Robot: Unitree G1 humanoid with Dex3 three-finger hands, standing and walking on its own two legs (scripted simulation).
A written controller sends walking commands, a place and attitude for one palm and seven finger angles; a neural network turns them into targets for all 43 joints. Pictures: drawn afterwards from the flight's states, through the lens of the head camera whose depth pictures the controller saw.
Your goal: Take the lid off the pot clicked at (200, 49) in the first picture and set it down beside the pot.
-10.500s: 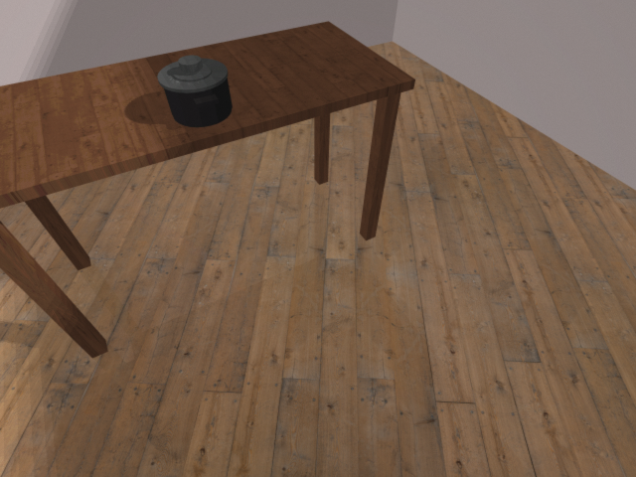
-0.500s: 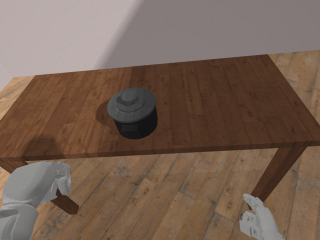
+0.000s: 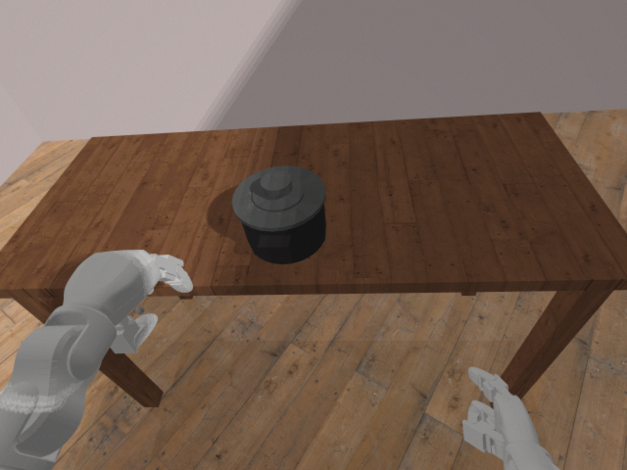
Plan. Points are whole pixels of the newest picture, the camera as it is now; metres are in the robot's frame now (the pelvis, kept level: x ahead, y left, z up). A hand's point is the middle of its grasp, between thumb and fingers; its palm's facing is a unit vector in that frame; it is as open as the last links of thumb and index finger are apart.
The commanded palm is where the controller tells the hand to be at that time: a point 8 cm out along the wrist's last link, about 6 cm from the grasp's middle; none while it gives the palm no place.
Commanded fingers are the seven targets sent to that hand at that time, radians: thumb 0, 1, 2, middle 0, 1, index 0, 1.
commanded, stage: reach forward and open the fingers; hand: left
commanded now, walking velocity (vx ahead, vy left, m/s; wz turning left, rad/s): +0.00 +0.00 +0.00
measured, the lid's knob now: (276, 184) +0.54 +0.14 +0.07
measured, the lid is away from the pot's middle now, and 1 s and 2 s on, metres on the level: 0.00 0.00 0.00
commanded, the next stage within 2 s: move the open hand above the knob in 0.32 s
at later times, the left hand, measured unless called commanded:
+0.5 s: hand (153, 260) +0.31 +0.24 +0.13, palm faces -0.13 -0.09 -0.99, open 10.0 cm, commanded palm +0.30 +0.24 +0.20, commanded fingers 0.00 -0.30 1.48 -0.85 -0.08 -0.85 -0.08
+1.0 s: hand (198, 217) +0.39 +0.21 +0.13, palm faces -0.19 -0.09 -0.98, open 10.0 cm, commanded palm +0.37 +0.21 +0.20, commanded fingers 0.00 -0.30 1.48 -0.85 -0.08 -0.85 -0.08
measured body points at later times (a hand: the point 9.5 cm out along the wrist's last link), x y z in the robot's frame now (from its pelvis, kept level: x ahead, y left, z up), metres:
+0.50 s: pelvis +0.01 +0.00 +0.00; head +0.01 -0.05 +0.45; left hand +0.31 +0.24 +0.18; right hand +0.22 -0.21 -0.10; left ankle +0.07 +0.11 -0.74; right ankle -0.03 -0.12 -0.74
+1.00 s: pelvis +0.03 -0.01 +0.00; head +0.05 -0.06 +0.44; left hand +0.39 +0.21 +0.19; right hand +0.22 -0.24 -0.11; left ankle +0.07 +0.11 -0.74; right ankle -0.03 -0.12 -0.74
